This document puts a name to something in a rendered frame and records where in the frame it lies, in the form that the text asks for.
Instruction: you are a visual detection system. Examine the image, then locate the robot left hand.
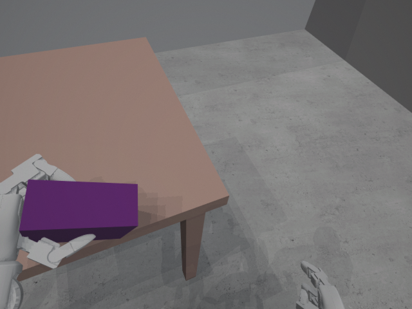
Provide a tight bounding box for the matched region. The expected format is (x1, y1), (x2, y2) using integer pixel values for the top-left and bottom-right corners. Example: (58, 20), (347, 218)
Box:
(0, 154), (96, 269)

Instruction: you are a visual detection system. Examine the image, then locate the robot right hand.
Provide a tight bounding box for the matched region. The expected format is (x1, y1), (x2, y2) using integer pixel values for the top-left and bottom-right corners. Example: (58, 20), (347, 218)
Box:
(296, 261), (345, 309)

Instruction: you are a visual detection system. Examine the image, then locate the table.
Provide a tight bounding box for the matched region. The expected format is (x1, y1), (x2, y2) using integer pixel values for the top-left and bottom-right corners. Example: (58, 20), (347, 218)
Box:
(0, 37), (229, 281)

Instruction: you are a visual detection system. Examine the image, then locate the left robot forearm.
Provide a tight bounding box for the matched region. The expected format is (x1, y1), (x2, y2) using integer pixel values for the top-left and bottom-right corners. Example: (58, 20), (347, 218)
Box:
(0, 261), (23, 309)

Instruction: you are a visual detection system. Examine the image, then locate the sponge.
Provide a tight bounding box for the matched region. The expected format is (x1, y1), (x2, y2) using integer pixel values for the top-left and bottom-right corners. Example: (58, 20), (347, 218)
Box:
(19, 180), (138, 243)

